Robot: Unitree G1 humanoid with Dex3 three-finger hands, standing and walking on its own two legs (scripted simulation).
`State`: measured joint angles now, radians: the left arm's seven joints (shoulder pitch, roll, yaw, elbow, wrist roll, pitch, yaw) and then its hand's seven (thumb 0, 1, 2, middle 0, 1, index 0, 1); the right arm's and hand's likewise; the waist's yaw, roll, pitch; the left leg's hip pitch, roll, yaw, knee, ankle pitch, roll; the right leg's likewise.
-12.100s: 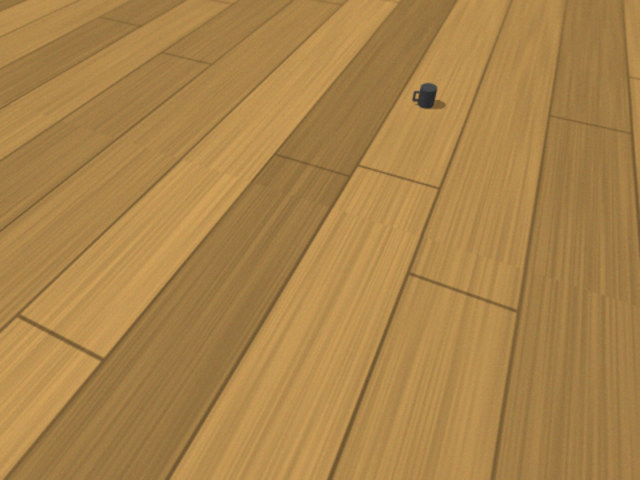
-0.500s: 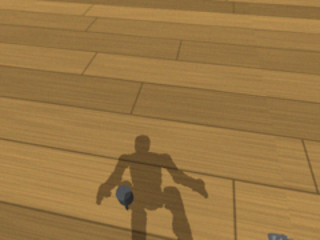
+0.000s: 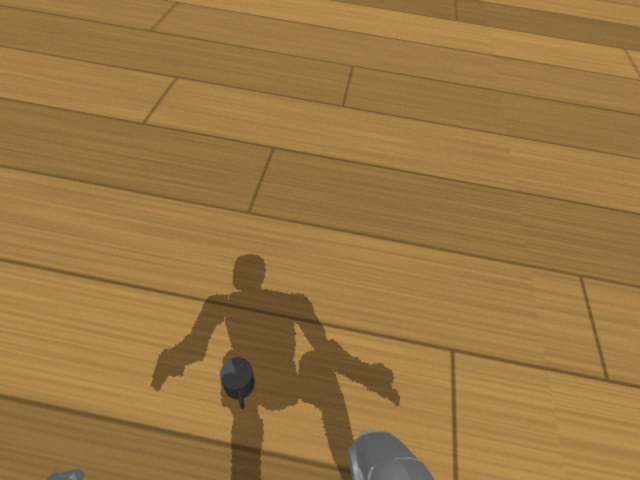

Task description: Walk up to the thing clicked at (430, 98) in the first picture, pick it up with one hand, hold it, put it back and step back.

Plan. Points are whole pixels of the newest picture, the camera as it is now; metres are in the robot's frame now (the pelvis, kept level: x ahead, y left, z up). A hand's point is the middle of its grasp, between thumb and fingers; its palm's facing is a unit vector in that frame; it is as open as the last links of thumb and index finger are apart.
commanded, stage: walk up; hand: left
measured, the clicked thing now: (238, 384) +0.42 +0.19 -0.71
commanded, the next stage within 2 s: stand in 1.54 s
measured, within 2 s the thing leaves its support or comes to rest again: neither
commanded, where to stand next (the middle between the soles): +0.04 -0.03 m, yaw -2 degrees
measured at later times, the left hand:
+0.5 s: hand out of the picture +0.11 +0.20 -0.13, palm faces -0.01 -0.91 -0.40, open 7.4 cm
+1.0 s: hand out of the picture +0.01 +0.24 -0.15, palm faces -0.08 -0.93 -0.35, open 7.4 cm
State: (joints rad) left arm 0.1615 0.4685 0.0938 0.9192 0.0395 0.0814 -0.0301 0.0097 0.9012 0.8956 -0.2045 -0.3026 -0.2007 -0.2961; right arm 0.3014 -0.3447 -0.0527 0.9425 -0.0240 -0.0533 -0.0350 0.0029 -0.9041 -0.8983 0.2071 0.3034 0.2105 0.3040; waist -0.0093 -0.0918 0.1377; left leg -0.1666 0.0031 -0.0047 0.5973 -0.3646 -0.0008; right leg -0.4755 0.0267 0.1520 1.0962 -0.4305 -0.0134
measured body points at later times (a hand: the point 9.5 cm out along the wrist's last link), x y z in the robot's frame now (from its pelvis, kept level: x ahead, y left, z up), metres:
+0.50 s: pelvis -0.02 -0.05 -0.01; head +0.02 -0.08 +0.44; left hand +0.11 +0.24 -0.10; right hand +0.06 -0.37 -0.14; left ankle -0.05 +0.09 -0.67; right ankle +0.06 -0.18 -0.73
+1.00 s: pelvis -0.03 -0.04 +0.00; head -0.03 -0.03 +0.45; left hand +0.01 +0.29 -0.13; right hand +0.01 -0.38 -0.09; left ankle -0.03 +0.10 -0.73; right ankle -0.03 -0.18 -0.70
